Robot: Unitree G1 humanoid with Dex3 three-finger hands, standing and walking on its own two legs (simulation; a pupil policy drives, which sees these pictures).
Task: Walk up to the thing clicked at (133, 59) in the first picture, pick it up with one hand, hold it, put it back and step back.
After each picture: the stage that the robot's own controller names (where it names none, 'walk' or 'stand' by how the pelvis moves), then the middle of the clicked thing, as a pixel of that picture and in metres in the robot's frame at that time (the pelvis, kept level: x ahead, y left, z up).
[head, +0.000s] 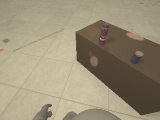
stand; (136, 57) +0.67 -0.40 -0.08
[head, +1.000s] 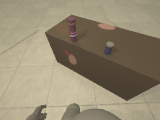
rise first; (108, 48) +0.67 -0.09 -0.05
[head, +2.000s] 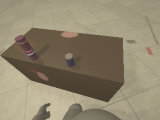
stand; (69, 60) +0.48 +0.24 -0.05
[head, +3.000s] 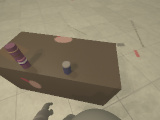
stand; (66, 68) +0.42 +0.22 -0.08
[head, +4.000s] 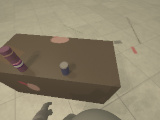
stand; (64, 68) +0.41 +0.23 -0.08
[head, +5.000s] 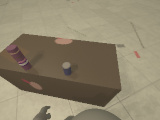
stand; (67, 69) +0.43 +0.22 -0.08
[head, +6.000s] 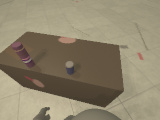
stand; (70, 68) +0.44 +0.20 -0.08
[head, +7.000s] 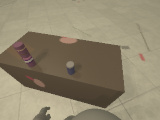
stand; (70, 68) +0.44 +0.20 -0.08
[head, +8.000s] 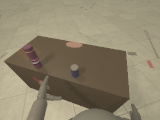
rise first; (74, 71) +0.43 +0.18 -0.08
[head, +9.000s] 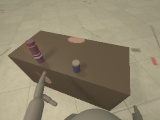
go down; (76, 66) +0.46 +0.18 -0.08
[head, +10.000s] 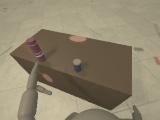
go down; (77, 65) +0.46 +0.17 -0.07
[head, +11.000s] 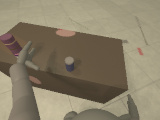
go down; (69, 64) +0.44 +0.16 -0.04
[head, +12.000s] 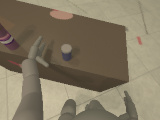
close in; (66, 53) +0.46 +0.16 +0.00
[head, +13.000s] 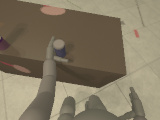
close; (60, 49) +0.48 +0.18 +0.02
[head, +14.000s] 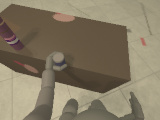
lift; (60, 62) +0.39 +0.21 +0.01
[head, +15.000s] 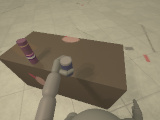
lift; (67, 66) +0.32 +0.17 +0.12
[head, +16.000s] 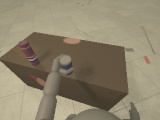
hold; (66, 65) +0.33 +0.17 +0.12
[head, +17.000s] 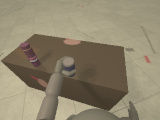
hold; (69, 67) +0.33 +0.15 +0.11
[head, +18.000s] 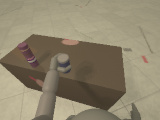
crouch; (64, 64) +0.34 +0.19 +0.12
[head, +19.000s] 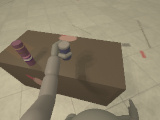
lower; (65, 51) +0.43 +0.18 +0.14
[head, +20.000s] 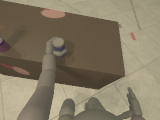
lower; (59, 48) +0.48 +0.18 +0.03
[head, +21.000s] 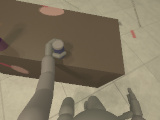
lower; (59, 50) +0.47 +0.18 +0.02
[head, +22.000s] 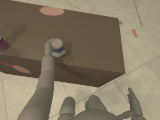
lower; (58, 49) +0.48 +0.18 +0.02
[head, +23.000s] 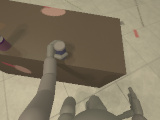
lower; (60, 51) +0.47 +0.17 +0.02
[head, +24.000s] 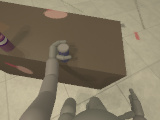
open; (64, 53) +0.46 +0.16 +0.01
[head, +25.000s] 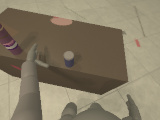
sink last; (69, 59) +0.43 +0.15 -0.01
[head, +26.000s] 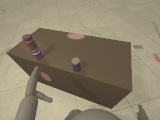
stand; (76, 65) +0.45 +0.17 -0.03
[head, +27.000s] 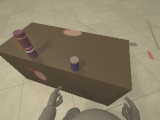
stand; (74, 64) +0.43 +0.16 -0.02
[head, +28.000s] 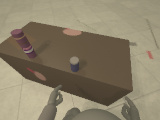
stand; (74, 64) +0.42 +0.16 -0.02
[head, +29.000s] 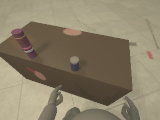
stand; (74, 64) +0.43 +0.16 -0.02
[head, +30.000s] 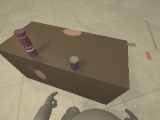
stand; (74, 63) +0.44 +0.16 -0.03
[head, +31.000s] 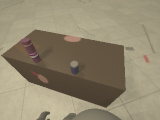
walk; (74, 67) +0.45 +0.17 -0.08
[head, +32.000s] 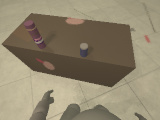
walk; (83, 50) +0.56 +0.10 -0.06
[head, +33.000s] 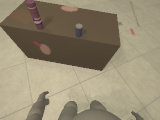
walk; (78, 30) +0.78 +0.18 -0.07
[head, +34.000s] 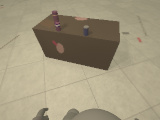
stand; (86, 30) +1.04 +0.17 -0.06
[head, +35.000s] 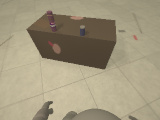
stand; (82, 30) +1.02 +0.19 -0.08
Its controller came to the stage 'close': yes
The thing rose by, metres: 0.21
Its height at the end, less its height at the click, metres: +0.00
